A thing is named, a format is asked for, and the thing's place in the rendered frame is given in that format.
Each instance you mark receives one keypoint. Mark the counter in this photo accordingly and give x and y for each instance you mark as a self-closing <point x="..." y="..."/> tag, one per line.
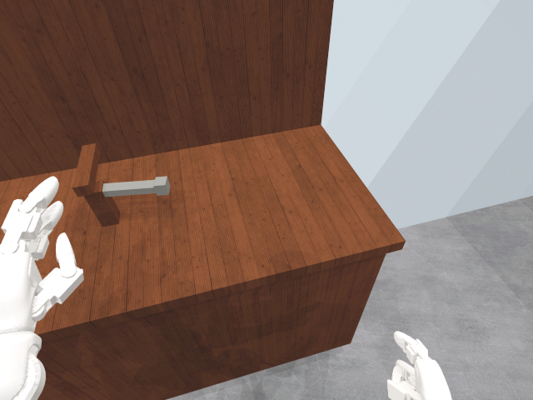
<point x="268" y="245"/>

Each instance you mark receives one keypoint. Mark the robot left hand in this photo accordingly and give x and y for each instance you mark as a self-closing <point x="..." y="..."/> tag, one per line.
<point x="27" y="227"/>

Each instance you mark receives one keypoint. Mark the left robot forearm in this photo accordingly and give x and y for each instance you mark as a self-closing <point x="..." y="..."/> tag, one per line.
<point x="22" y="375"/>

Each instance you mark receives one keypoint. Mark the tap lever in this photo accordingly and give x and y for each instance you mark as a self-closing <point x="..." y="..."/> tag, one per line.
<point x="160" y="186"/>

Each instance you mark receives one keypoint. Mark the robot right hand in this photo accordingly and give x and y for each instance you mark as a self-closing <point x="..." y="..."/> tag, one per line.
<point x="424" y="381"/>

